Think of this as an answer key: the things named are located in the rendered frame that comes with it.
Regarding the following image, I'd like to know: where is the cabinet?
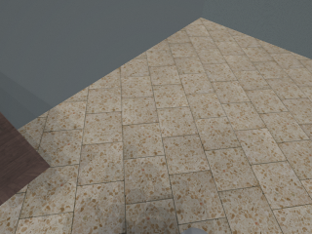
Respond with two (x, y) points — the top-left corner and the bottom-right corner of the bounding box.
(0, 112), (51, 206)

